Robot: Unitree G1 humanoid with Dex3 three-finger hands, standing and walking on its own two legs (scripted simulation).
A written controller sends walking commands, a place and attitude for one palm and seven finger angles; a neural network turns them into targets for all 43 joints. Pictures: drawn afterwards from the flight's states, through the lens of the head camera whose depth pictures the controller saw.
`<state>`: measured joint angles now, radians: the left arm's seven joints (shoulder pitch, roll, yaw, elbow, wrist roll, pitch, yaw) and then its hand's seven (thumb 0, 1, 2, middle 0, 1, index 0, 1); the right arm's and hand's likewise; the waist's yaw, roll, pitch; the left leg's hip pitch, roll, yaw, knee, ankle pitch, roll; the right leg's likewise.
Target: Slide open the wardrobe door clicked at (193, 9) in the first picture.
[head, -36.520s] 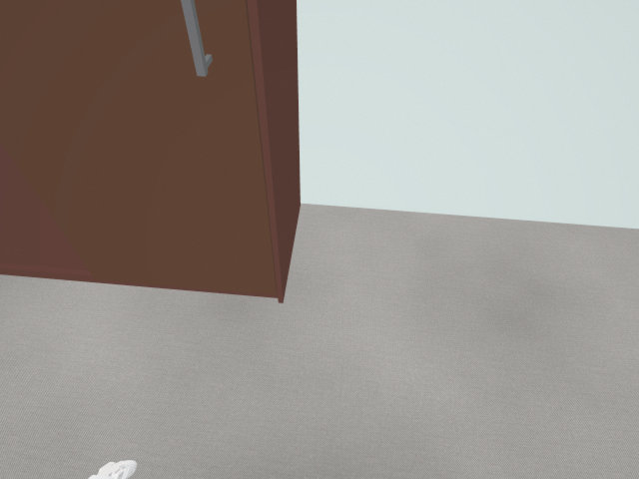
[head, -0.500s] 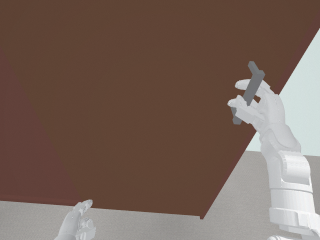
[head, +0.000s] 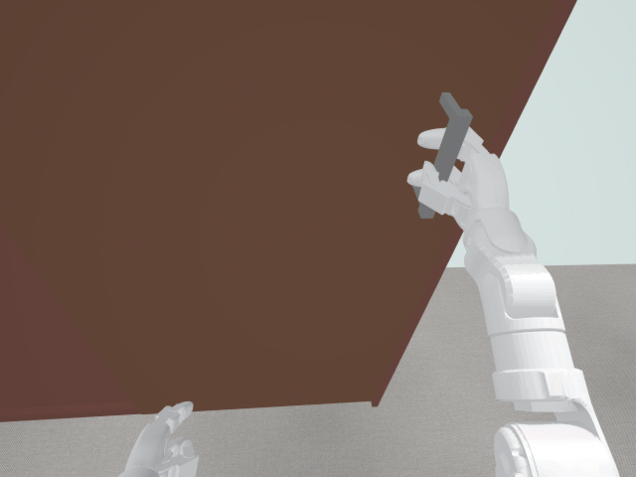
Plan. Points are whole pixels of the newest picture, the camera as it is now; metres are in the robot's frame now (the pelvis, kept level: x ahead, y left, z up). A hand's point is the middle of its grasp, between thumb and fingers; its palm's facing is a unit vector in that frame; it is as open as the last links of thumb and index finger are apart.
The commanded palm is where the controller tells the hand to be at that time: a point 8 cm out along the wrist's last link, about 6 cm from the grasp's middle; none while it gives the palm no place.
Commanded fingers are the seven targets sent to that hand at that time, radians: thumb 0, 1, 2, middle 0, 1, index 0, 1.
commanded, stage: tug the door sideways, standing still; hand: right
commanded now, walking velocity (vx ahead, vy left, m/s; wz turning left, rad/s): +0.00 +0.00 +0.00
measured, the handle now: (436, 159) +0.46 -0.12 +0.20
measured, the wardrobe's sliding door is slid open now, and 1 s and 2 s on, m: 0.00 0.02 0.18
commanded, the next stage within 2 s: step sideways, sliding the door along in 0.36 s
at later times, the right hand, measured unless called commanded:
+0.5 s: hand (413, 189) +0.39 -0.08 +0.20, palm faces -0.04 +1.00 -0.06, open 5.8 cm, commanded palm +0.38 -0.12 +0.21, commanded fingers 0.00 -0.90 -0.90 0.45 1.40 0.45 1.40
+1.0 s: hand (403, 187) +0.41 -0.08 +0.19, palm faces +0.12 +0.99 -0.02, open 5.8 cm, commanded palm +0.38 -0.07 +0.19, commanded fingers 0.00 -0.90 -0.90 0.45 1.40 0.45 1.40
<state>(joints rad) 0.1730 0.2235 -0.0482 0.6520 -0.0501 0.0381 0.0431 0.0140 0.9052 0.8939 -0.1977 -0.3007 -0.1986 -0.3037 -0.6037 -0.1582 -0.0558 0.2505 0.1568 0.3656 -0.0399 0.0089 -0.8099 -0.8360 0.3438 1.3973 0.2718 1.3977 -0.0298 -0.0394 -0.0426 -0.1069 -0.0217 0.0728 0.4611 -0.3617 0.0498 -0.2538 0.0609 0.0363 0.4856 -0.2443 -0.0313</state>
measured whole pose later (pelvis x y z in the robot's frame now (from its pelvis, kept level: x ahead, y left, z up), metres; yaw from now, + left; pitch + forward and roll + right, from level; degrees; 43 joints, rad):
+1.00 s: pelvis -0.02 +0.06 -0.03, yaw -2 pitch -2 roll +2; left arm 0.20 0.26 0.03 0.70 -0.04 -0.02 0.08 0.02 0.91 0.89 -0.20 -0.30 -0.20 -0.30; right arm -0.74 -0.20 -0.03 0.33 0.11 -0.06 -0.15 0.01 -0.81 -0.87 0.44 1.40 0.22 1.39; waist -0.04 0.00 0.16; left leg -0.34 -0.02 0.10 0.80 -0.39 0.05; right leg -0.36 -0.06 -0.04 0.71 -0.28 -0.03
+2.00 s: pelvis +0.06 +0.34 -0.01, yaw +1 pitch -4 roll +3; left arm 0.08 0.14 -0.02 0.54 -0.04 -0.15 -0.04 0.01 0.90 0.89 -0.20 -0.30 -0.20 -0.30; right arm -0.34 -0.23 -0.24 -0.14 0.10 -0.06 -0.19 -0.01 -0.81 -0.87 0.46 1.40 0.05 1.25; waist -0.16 -0.07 0.27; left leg -0.22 0.01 0.08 0.56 -0.22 -0.04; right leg -0.20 -0.33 -0.09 0.61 -0.29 0.11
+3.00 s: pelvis -0.03 +0.49 -0.01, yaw +8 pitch -2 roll +2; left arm 0.08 0.21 0.05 0.64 -0.02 -0.01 0.04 0.02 0.91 0.89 -0.19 -0.30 -0.20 -0.30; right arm -0.39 -0.22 -0.07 -0.09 0.09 -0.12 -0.13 0.00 -0.75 -0.86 0.45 1.40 0.11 1.30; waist -0.02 0.03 0.20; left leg -0.41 -0.02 0.02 0.94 -0.48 -0.01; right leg -0.30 -0.08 -0.17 0.64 -0.28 -0.04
